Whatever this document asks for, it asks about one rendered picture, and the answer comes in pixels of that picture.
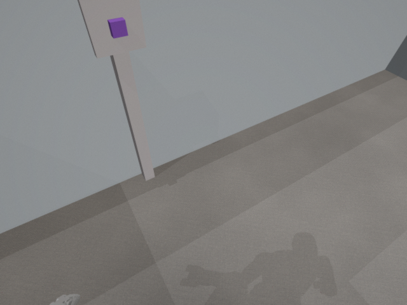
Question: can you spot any panel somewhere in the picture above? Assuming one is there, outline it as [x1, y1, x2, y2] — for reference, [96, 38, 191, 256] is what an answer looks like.
[78, 0, 155, 181]

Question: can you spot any button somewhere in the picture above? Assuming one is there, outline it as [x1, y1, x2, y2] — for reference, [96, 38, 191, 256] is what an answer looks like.
[107, 17, 128, 38]

